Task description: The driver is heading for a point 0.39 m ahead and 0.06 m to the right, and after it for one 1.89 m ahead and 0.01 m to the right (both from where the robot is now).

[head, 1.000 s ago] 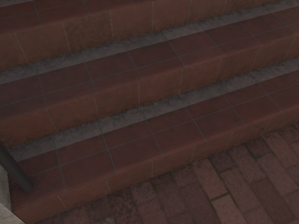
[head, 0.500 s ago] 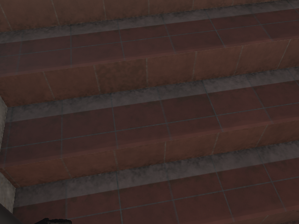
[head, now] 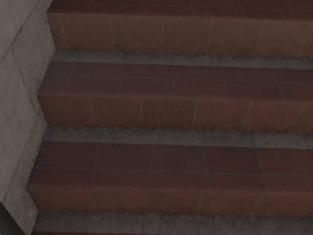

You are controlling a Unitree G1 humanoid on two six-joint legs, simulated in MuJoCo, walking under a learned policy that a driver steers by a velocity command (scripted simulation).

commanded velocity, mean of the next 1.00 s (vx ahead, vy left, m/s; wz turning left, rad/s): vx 0.37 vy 0.00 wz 0.02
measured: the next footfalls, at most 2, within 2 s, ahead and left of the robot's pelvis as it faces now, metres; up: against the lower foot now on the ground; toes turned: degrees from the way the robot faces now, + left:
right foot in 0.84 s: +0.39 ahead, -0.26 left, +0.17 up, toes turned -7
left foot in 1.50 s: +0.45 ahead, -0.05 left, +0.17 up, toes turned +1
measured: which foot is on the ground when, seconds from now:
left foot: down 0.00-0.84, up 0.86-1.00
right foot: down 0.00-0.44, up 0.46-0.82, down 0.84-1.00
